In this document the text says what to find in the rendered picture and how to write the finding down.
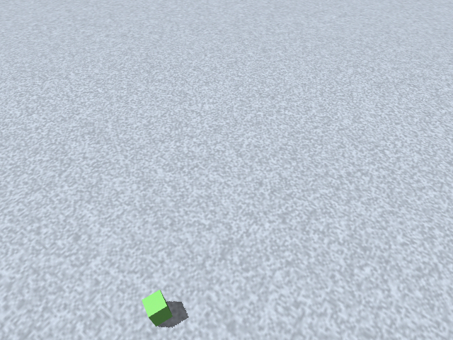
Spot carton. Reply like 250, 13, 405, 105
142, 290, 173, 327

